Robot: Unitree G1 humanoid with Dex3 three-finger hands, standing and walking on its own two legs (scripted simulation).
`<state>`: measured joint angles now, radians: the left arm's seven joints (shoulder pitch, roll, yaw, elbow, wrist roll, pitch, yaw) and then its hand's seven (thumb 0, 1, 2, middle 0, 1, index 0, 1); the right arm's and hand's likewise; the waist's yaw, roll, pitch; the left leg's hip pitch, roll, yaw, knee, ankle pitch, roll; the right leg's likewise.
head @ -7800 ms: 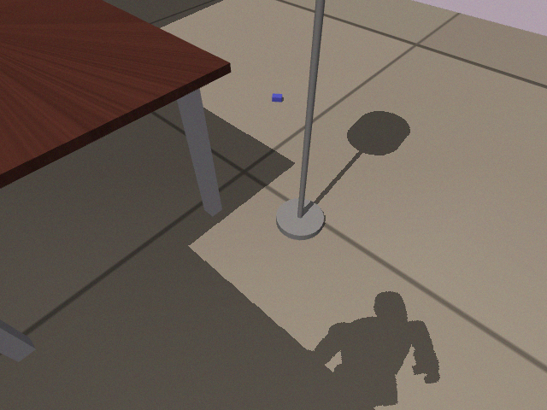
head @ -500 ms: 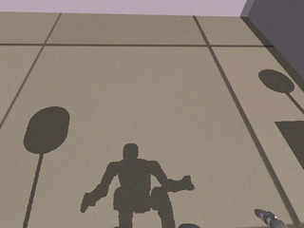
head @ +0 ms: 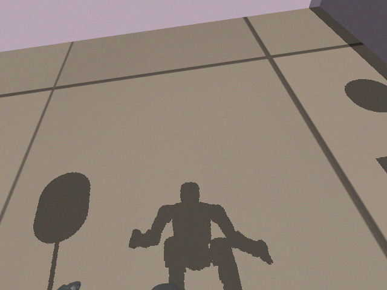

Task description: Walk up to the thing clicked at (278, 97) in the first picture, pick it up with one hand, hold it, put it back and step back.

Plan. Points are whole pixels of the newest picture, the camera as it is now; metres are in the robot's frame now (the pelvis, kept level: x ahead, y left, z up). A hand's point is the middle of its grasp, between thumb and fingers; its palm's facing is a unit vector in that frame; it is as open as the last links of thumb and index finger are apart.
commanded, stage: walk up
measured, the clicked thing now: out of the picture +0.49 +1.52 -0.75
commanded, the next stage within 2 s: stand in 1.66 s
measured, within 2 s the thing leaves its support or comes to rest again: neither
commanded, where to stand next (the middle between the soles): +0.41 +0.05 m, yaw +0 degrees
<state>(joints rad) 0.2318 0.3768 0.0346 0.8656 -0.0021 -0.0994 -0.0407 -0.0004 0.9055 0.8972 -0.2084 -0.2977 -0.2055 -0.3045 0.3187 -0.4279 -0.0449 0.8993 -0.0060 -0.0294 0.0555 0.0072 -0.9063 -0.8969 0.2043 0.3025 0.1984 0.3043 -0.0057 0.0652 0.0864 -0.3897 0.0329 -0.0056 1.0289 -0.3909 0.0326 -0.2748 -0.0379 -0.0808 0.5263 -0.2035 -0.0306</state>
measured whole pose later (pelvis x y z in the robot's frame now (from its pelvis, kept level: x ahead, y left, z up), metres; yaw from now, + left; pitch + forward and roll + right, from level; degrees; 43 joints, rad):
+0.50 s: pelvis +0.18 +0.06 +0.00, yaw +1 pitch -3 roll +0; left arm 0.29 0.44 0.04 0.91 0.00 -0.04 -0.04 0.00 0.91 0.90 -0.21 -0.30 -0.20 -0.30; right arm 0.31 -0.39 -0.04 0.85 -0.01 -0.08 0.05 0.00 -0.90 -0.90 0.21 0.30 0.20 0.30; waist -0.01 -0.06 0.09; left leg -0.22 0.03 0.09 0.52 -0.25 0.03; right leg -0.48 -0.08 -0.01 0.95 -0.35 -0.02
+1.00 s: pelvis +0.31 +0.06 -0.02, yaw +1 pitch -3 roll +0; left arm 0.28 0.42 0.02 0.89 0.01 -0.04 -0.01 0.00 0.90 0.90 -0.21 -0.30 -0.21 -0.30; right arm 0.22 -0.42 -0.05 0.90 -0.01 -0.03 0.03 0.00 -0.91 -0.90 0.20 0.30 0.20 0.30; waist 0.03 0.02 0.11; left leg -0.38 0.05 0.02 0.64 -0.20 0.01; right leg -0.30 -0.07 -0.04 0.70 -0.35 0.02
